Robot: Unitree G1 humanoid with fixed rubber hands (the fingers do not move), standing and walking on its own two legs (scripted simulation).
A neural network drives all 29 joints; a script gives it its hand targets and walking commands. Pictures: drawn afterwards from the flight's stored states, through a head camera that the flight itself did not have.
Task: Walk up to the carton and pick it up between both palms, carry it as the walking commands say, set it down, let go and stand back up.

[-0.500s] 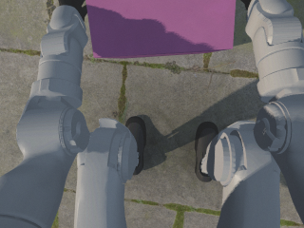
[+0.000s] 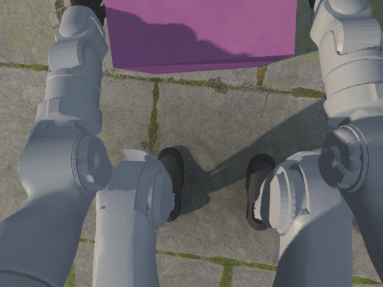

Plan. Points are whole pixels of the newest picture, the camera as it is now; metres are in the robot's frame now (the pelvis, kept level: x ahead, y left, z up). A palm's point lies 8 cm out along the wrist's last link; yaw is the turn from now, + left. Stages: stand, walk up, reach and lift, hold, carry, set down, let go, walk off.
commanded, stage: set down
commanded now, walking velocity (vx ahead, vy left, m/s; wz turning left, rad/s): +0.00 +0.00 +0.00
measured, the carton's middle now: (201, 16) +0.54 +0.02 -0.24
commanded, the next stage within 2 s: none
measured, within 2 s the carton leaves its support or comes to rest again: neither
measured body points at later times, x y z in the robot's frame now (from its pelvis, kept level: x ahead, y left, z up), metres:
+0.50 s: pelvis +0.00 +0.00 +0.01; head +0.37 +0.00 +0.26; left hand +0.53 +0.20 -0.17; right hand +0.55 -0.17 -0.18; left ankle +0.12 +0.12 -0.33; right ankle +0.10 -0.12 -0.33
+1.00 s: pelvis -0.01 -0.01 +0.01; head +0.36 -0.02 +0.26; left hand +0.53 +0.21 -0.16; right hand +0.56 -0.21 -0.16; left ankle +0.12 +0.12 -0.33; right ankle +0.10 -0.12 -0.33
